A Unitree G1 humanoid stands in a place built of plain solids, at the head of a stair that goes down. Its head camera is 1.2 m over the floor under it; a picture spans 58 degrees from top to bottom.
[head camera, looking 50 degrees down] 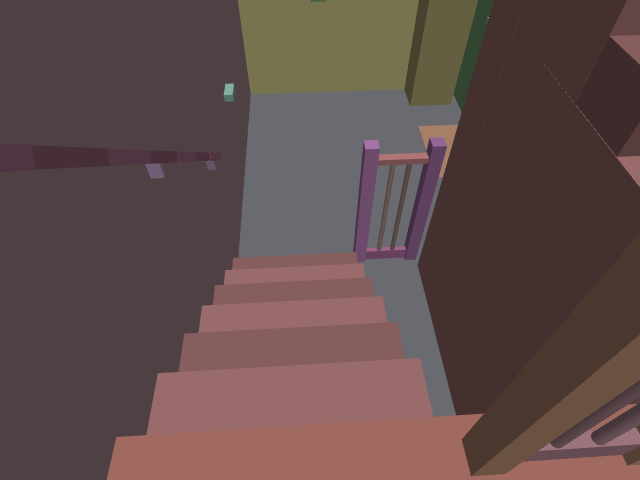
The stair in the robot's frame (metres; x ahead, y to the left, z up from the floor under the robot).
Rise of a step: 0.21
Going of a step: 0.26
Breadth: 0.90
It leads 4 degrees to the left of straight ahead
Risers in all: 7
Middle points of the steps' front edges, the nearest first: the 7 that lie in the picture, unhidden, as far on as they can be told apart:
0.36 0.08 0.00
0.62 0.10 -0.21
0.89 0.12 -0.43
1.15 0.13 -0.64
1.41 0.15 -0.86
1.68 0.17 -1.07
1.94 0.18 -1.28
